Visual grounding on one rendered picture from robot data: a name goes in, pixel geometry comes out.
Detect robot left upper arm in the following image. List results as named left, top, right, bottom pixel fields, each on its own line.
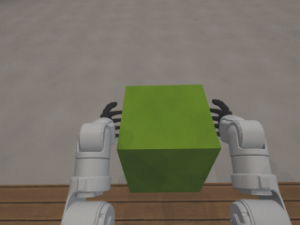
left=61, top=201, right=115, bottom=225

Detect robot left forearm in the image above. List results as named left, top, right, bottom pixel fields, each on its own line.
left=60, top=117, right=116, bottom=225

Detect robot right hand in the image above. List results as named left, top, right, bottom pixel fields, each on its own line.
left=209, top=99, right=233, bottom=137

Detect robot right upper arm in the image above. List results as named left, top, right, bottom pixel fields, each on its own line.
left=230, top=199, right=291, bottom=225

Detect carton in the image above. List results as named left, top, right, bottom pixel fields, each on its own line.
left=116, top=84, right=221, bottom=193

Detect robot left hand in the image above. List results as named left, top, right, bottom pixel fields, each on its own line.
left=100, top=101, right=122, bottom=138

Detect robot right forearm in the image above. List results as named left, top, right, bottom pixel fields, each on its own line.
left=218, top=114, right=292, bottom=225

